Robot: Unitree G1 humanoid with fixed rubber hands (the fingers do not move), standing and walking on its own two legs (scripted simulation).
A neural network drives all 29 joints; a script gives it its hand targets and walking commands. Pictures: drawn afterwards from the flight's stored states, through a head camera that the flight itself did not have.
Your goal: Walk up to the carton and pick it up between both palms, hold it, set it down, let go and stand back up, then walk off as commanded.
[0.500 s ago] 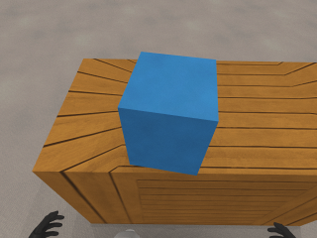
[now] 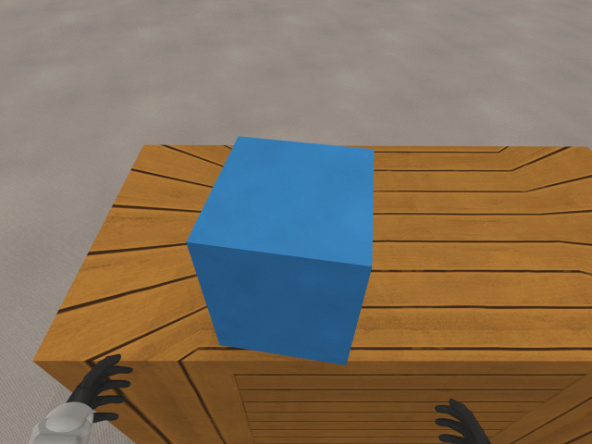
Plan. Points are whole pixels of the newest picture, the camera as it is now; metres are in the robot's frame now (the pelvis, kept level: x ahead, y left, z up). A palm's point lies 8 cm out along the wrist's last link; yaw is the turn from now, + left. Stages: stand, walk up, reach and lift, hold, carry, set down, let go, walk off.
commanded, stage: reach and lift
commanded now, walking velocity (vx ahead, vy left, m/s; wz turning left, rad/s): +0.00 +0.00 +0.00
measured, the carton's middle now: (292, 252) +0.38 +0.02 +0.05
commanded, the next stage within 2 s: none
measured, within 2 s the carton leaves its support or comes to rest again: neither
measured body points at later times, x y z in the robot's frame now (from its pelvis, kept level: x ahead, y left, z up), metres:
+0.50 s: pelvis +0.02 -0.02 +0.00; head -0.01 -0.03 +0.45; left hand +0.19 +0.28 -0.03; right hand +0.15 -0.23 -0.05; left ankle +0.04 +0.15 -0.72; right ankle -0.02 -0.07 -0.72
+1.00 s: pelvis +0.00 +0.02 +0.01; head -0.05 +0.05 +0.46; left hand +0.20 +0.30 +0.03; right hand +0.16 -0.17 +0.04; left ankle +0.04 +0.15 -0.72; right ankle -0.02 -0.07 -0.72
